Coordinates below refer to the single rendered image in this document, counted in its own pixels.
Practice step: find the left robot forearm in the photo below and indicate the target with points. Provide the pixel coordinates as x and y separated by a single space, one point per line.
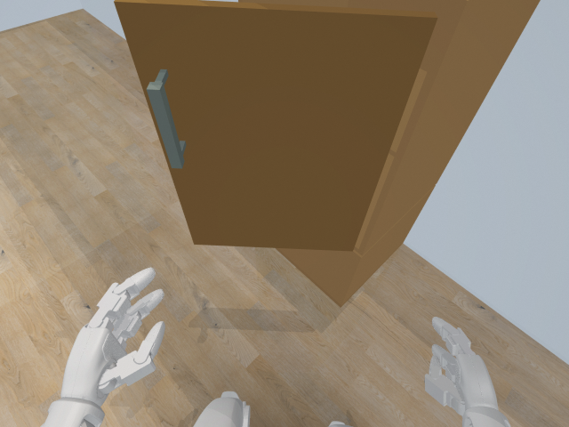
70 412

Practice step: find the right robot forearm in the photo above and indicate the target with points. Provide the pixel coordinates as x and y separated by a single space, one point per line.
484 417

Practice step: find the robot right hand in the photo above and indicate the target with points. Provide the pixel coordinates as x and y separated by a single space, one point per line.
467 382

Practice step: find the left robot shin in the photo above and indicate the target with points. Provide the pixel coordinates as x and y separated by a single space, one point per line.
230 394

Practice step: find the robot left hand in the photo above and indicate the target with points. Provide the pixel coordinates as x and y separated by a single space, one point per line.
87 374

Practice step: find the cupboard door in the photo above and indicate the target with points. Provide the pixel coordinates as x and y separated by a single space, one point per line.
288 111

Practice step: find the handle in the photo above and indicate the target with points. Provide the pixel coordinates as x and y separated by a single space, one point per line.
160 105

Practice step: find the left robot thigh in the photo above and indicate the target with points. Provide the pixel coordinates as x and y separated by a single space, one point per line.
225 412

